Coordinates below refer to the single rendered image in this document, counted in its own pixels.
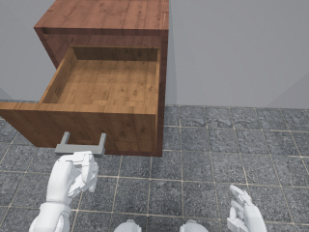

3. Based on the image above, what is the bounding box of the left robot thigh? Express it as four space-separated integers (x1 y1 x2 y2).
114 222 142 232

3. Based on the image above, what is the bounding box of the robot right hand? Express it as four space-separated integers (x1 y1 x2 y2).
227 185 267 232

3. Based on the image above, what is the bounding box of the robot right shin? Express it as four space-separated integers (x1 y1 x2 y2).
187 219 196 223

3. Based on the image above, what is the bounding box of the drawer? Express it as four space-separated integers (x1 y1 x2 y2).
0 44 160 152

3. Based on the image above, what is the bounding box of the cabinet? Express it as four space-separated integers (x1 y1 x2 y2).
33 0 169 158

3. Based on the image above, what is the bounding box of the robot left hand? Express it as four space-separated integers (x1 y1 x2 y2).
46 151 98 205

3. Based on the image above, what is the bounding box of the left robot forearm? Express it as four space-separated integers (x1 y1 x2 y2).
29 201 71 232

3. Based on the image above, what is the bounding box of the handle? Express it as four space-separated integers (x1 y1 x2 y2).
54 131 107 159

